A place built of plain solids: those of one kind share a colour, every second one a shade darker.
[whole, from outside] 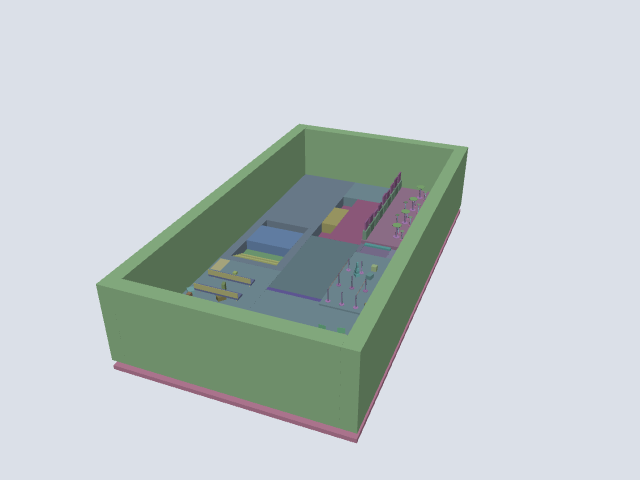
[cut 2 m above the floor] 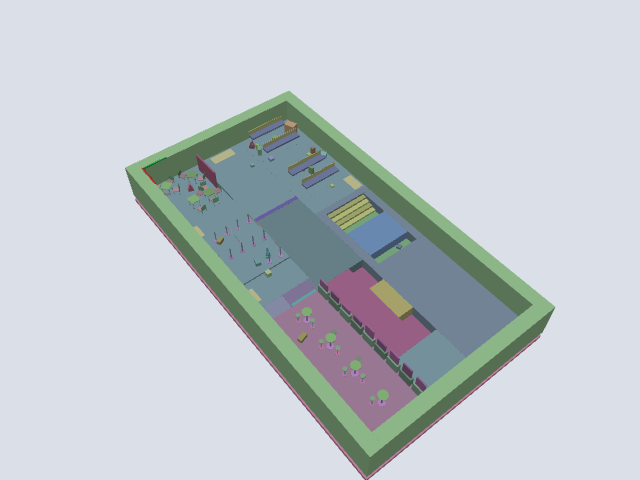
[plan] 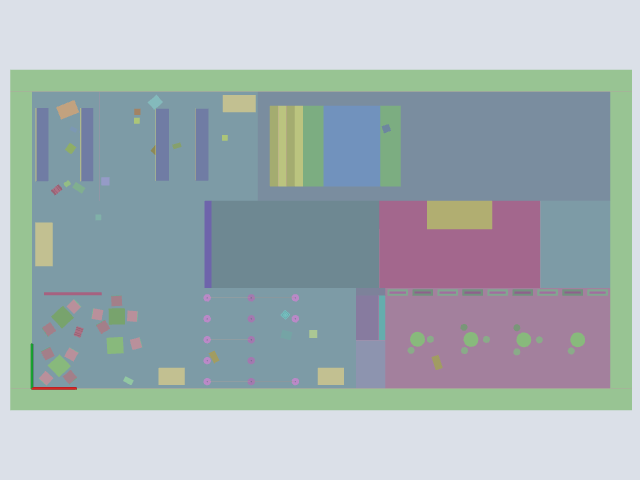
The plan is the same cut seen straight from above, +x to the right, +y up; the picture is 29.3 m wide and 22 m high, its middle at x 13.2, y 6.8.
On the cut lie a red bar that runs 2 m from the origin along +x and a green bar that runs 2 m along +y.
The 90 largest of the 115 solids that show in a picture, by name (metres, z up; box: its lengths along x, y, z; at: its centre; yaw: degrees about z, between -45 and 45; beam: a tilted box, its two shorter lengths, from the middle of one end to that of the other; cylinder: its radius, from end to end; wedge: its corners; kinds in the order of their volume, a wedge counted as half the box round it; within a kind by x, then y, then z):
{
 "wall_1": {"box": [1.0, 13.6, 5.5], "at": [-0.5, 6.8, 1.75]},
 "wall_2": {"box": [28.5, 1.0, 5.5], "at": [13.25, -0.5, 1.75]},
 "wall_3": {"box": [28.5, 1.0, 5.5], "at": [13.25, 14.1, 1.75]},
 "wall_4": {"box": [1.0, 13.6, 5.5], "at": [27.0, 6.8, 1.75]},
 "floor_1": {"box": [3.1, 5.0, 1.0], "at": [1.55, 11.1, -0.5]},
 "floor_2": {"box": [5.25, 4.6, 0.84], "at": [2.62, 2.3, -0.58]},
 "floor_3": {"box": [7.91, 4.0, 1.0], "at": [3.96, 6.6, -0.5]},
 "floor_4": {"box": [2.0, 5.0, 1.0], "at": [4.1, 11.1, -0.5]},
 "floor_5": {"box": [2.3, 4.6, 1.0], "at": [6.4, 2.3, -0.5]},
 "floor_6": {"box": [3.55, 5.0, 1.0], "at": [6.88, 11.1, -0.5]},
 "floor_7": {"box": [1.7, 5.0, 1.0], "at": [9.5, 11.1, -0.5]},
 "floor_8": {"box": [5.0, 4.6, 1.12], "at": [10.05, 2.3, -0.44]},
 "floor_9": {"box": [7.69, 4.0, 1.0], "at": [12.07, 6.6, -0.5]},
 "floor_10": {"box": [2.3, 4.6, 1.0], "at": [13.7, 2.3, -0.5]},
 "floor_11": {"box": [3.21, 4.0, 1.0], "at": [24.89, 6.6, -0.5]},
 "floor_base_1": {"box": [28.5, 15.6, 0.3], "at": [13.25, 6.8, -1.57]},
 "floor_deck_1": {"box": [10.31, 4.6, 1.28], "at": [21.34, 2.3, -0.36]},
 "floor_rim_1": {"box": [0.55, 5.0, 1.0], "at": [10.62, 11.1, -0.5]},
 "floor_rim_2": {"box": [6.0, 0.65, 1.0], "at": [13.9, 8.93, -0.5]},
 "floor_rim_3": {"box": [6.0, 0.65, 1.0], "at": [13.9, 13.28, -0.5]},
 "floor_rim_4": {"box": [9.6, 5.0, 1.0], "at": [21.7, 11.1, -0.5]},
 "floor_trav_1": {"box": [7.37, 2.69, 1.0], "at": [19.61, 5.95, -0.5]},
 "floor_trav_2": {"box": [7.37, 1.31, 0.55], "at": [19.61, 7.95, -1.12]},
 "floor_bridgeS_1": {"box": [2.6, 3.7, 0.85], "at": [14.66, 11.1, -0.42]},
 "floor_pit_1": {"box": [4.48, 3.7, 0.3], "at": [14.66, 11.1, -0.95]},
 "floor_trav_cover_1": {"box": [3.0, 1.31, 0.9], "at": [19.6, 7.95, -0.45]},
 "floor_fore_1": {"box": [1.34, 2.21, 1.0], "at": [15.52, 1.1, -0.5]},
 "floor_fore_2": {"box": [1.34, 0.34, 1.0], "at": [15.52, 4.43, -0.5]},
 "step_down_1": {"box": [0.38, 3.7, 0.84], "at": [11.09, 11.1, -0.58]},
 "step_down_2": {"box": [0.38, 3.7, 0.68], "at": [11.47, 11.1, -0.66]},
 "step_down_3": {"box": [0.38, 3.7, 0.52], "at": [11.85, 11.1, -0.74]},
 "step_down_4": {"box": [0.38, 3.7, 0.36], "at": [12.23, 11.1, -0.82]},
 "floor_before_steps_1": {"box": [1.05, 2.05, 1.0], "at": [15.38, 3.23, -0.5]},
 "edgeN_1": {"box": [0.95, 0.3, 0.75], "at": [16.76, 4.39, 0.66]},
 "edgeN_2": {"box": [0.95, 0.3, 0.75], "at": [17.91, 4.39, 0.66]},
 "edgeN_3": {"box": [0.95, 0.3, 0.75], "at": [19.05, 4.39, 0.66]},
 "edgeN_4": {"box": [0.95, 0.3, 0.75], "at": [20.2, 4.39, 0.66]},
 "edgeN_5": {"box": [0.95, 0.3, 0.75], "at": [21.34, 4.39, 0.66]},
 "edgeN_6": {"box": [0.95, 0.3, 0.75], "at": [22.49, 4.39, 0.66]},
 "edgeN_7": {"box": [0.95, 0.3, 0.75], "at": [23.64, 4.39, 0.66]},
 "edgeN_8": {"box": [0.95, 0.3, 0.75], "at": [24.78, 4.39, 0.66]},
 "edgeN_9": {"box": [0.95, 0.3, 0.75], "at": [25.93, 4.39, 0.66]},
 "seat_1": {"box": [0.6, 3.36, 0.15], "at": [0.46, 11.17, 0.39]},
 "seat_2": {"box": [0.6, 3.36, 0.15], "at": [2.5, 11.17, 0.39]},
 "seat_3": {"box": [0.62, 3.3, 0.14], "at": [5.96, 11.17, 0.39]},
 "seat_4": {"box": [0.62, 3.3, 0.14], "at": [7.79, 11.17, 0.39]},
 "floor_gap_cover_1": {"box": [0.32, 4.0, 0.8], "at": [8.07, 6.6, -0.4]},
 "step_tread_1": {"box": [0.29, 2.05, 1.14], "at": [16.05, 3.23, -0.43]},
 "screenN_1": {"box": [2.65, 0.14, 1.63], "at": [1.88, 4.34, 0.66]},
 "trolley_1": {"box": [0.9, 0.61, 0.97], "at": [1.64, 12.77, 0.48], "yaw": 21.7},
 "edgeN_plant_1": {"box": [0.75, 0.1, 0.71], "at": [16.76, 4.39, 1.39]},
 "edgeN_plant_2": {"box": [0.75, 0.1, 0.61], "at": [17.91, 4.39, 1.33]},
 "edgeN_plant_3": {"box": [0.75, 0.1, 0.46], "at": [19.05, 4.39, 1.26]},
 "edgeN_plant_4": {"box": [0.75, 0.1, 0.51], "at": [20.2, 4.39, 1.28]},
 "edgeN_plant_5": {"box": [0.75, 0.1, 0.81], "at": [21.34, 4.39, 1.44]},
 "edgeN_plant_6": {"box": [0.75, 0.1, 0.61], "at": [22.49, 4.39, 1.33]},
 "edgeN_plant_7": {"box": [0.75, 0.1, 0.76], "at": [23.64, 4.39, 1.41]},
 "edgeN_plant_8": {"box": [0.75, 0.1, 0.81], "at": [24.78, 4.39, 1.44]},
 "edgeN_plant_9": {"box": [0.75, 0.1, 0.81], "at": [25.93, 4.39, 1.44]},
 "low_mat_1": {"box": [0.8, 2.0, 0.06], "at": [0.55, 6.6, -0.02]},
 "low_mat_2": {"box": [1.2, 0.8, 0.06], "at": [6.4, 0.55, -0.02]},
 "low_mat_3": {"box": [1.52, 0.8, 0.06], "at": [9.5, 13.05, -0.02]},
 "low_mat_4": {"box": [1.2, 0.8, 0.06], "at": [13.7, 0.55, -0.02]},
 "back_1": {"box": [0.05, 3.36, 0.42], "at": [0.18, 11.17, 0.67]},
 "back_2": {"box": [0.05, 3.36, 0.42], "at": [2.23, 11.17, 0.67]},
 "back_3": {"box": [0.03, 3.3, 0.4], "at": [5.67, 11.17, 0.66]},
 "back_4": {"box": [0.03, 3.3, 0.4], "at": [7.49, 11.17, 0.66]},
 "duffel_1": {"box": [0.58, 0.42, 0.3], "at": [5.78, 10.86, 0.15], "yaw": -41.6},
 "duffel_2": {"box": [0.3, 0.52, 0.3], "at": [8.35, 1.44, 0.27], "yaw": 27.4},
 "duffel_3": {"box": [0.34, 0.64, 0.28], "at": [18.57, 1.18, 0.42], "yaw": 18.1},
 "suitcase_1": {"box": [0.53, 0.31, 0.63], "at": [2.15, 9.19, 0.32], "yaw": -32.7},
 "suitcase_2": {"box": [0.43, 0.26, 0.55], "at": [4.42, 0.35, 0.12], "yaw": -27.9},
 "carton_1": {"box": [0.54, 0.46, 0.31], "at": [5.66, 13.11, 0.15], "yaw": 41.4},
 "carton_2": {"box": [0.48, 0.38, 0.31], "at": [11.66, 2.45, 0.28], "yaw": -14.3},
 "bin_1": {"box": [0.37, 0.4, 0.61], "at": [1.77, 10.99, 0.3], "yaw": -35.5},
 "top_1": {"box": [0.75, 0.75, 0.036], "at": [1.25, 1.03, 0.57], "yaw": 43.2},
 "top_2": {"box": [0.75, 0.75, 0.036], "at": [1.4, 3.27, 0.57], "yaw": 42.2},
 "top_3": {"box": [0.75, 0.75, 0.036], "at": [3.81, 1.97, 0.57], "yaw": 3.1},
 "top_4": {"box": [0.75, 0.75, 0.036], "at": [3.89, 3.3, 0.57], "yaw": 0.8},
 "chair_seat_1": {"box": [0.49, 0.48, 0.05], "at": [0.64, 0.46, 0.27], "yaw": -42.3},
 "chair_seat_2": {"box": [0.49, 0.48, 0.05], "at": [0.72, 1.59, 0.27], "yaw": 26.8},
 "chair_seat_3": {"box": [0.49, 0.48, 0.05], "at": [1.74, 0.51, 0.27], "yaw": 40.2},
 "chair_seat_4": {"box": [0.49, 0.48, 0.05], "at": [1.81, 1.56, 0.27], "yaw": -29.9},
 "chair_seat_5": {"box": [0.48, 0.49, 0.05], "at": [1.93, 3.75, 0.27], "yaw": 44.3},
 "cabin_bag_1": {"box": [0.39, 0.22, 0.66], "at": [6.64, 11.12, 0.33], "yaw": 17.4},
 "edge_carton_1": {"box": [0.37, 0.37, 0.4], "at": [12.89, 2.5, 0.2]},
 "edge_bin_1": {"box": [0.29, 0.29, 0.62], "at": [4.83, 12.68, 0.31]},
 "edge_crate_1": {"box": [0.38, 0.38, 0.24], "at": [3.37, 9.49, 0.12]},
 "parcel_1": {"box": [0.35, 0.34, 0.17], "at": [16.24, 11.9, -0.71], "yaw": 20.4},
 "foot_1": {"cylinder": 0.24, "from": [25.01, 2.23, 0.23], "to": [25.01, 2.23, 0.3]}
}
